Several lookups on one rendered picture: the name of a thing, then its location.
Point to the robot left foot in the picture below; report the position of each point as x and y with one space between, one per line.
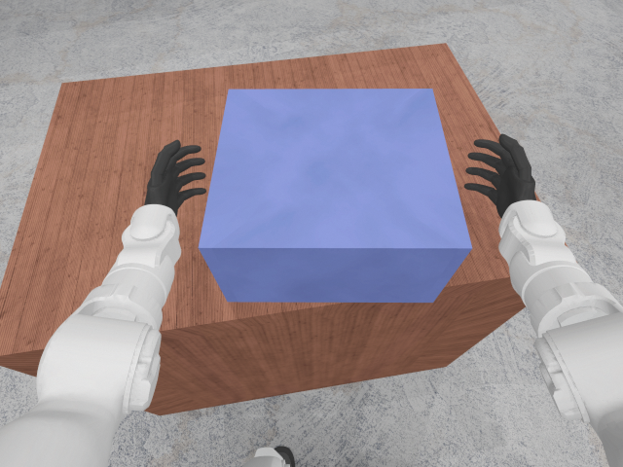
286 454

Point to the carton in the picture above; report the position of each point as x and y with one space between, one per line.
333 196

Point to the robot right hand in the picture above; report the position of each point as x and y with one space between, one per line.
513 181

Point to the right robot forearm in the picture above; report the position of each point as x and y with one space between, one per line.
543 271

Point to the pedestal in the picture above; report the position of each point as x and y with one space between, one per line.
92 175

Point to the robot right upper arm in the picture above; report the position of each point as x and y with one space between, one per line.
582 366

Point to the left robot forearm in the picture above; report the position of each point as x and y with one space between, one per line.
137 286

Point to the robot left hand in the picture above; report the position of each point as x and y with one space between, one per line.
164 185

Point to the robot left shin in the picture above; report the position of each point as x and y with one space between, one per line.
267 452

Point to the robot left upper arm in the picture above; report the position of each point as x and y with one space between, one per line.
99 370

